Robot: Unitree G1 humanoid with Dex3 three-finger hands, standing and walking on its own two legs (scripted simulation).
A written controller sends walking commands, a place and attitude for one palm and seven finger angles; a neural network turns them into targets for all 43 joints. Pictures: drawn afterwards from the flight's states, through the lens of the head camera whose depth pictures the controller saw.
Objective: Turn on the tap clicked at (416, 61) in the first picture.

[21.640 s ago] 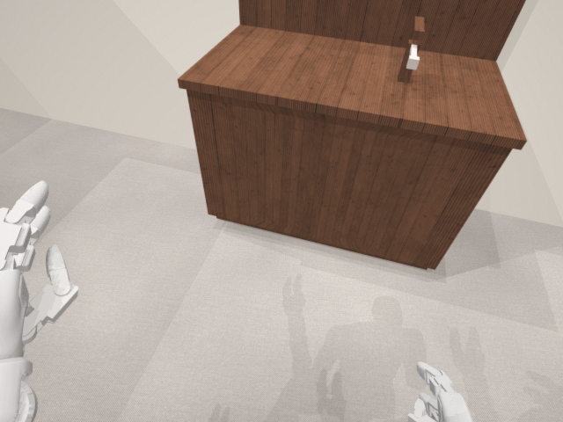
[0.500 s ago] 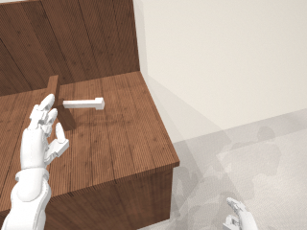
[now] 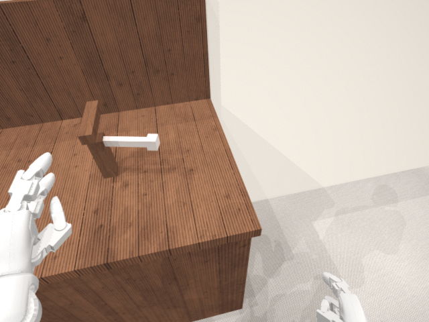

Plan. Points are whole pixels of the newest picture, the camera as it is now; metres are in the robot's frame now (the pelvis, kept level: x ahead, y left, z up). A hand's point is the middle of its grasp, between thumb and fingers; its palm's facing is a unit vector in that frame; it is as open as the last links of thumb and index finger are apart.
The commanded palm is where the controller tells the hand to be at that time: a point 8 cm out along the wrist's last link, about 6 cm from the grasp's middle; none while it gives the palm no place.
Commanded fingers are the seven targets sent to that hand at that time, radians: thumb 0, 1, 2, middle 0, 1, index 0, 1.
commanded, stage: draw the hand back beside the body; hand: left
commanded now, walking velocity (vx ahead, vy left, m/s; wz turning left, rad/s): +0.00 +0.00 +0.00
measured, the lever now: (152, 142) +0.47 +0.21 +0.08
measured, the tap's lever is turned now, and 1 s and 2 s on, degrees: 74 74 74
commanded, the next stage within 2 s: step back with the hand held close in 0.16 s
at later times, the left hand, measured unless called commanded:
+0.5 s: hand (71, 225) +0.20 +0.24 +0.15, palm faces +0.36 -0.83 -0.42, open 7.4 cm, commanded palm +0.15 +0.28 +0.17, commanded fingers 0.00 0.90 0.90 -0.20 -0.30 -0.20 -0.30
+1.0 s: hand (31, 277) +0.13 +0.26 +0.15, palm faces +0.38 -0.81 -0.45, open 7.4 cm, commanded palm +0.07 +0.30 +0.17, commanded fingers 0.00 0.90 0.90 -0.20 -0.30 -0.20 -0.30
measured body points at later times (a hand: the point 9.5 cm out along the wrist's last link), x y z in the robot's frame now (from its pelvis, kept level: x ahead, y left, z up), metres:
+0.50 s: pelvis -0.02 +0.00 +0.00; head -0.01 -0.02 +0.45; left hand +0.18 +0.28 +0.18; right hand +0.17 -0.24 -0.09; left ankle -0.02 +0.12 -0.74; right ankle +0.00 -0.11 -0.74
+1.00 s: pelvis -0.09 +0.02 -0.01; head -0.06 +0.01 +0.44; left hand +0.10 +0.30 +0.17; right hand +0.08 -0.23 -0.11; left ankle -0.02 +0.12 -0.74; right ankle +0.00 -0.11 -0.74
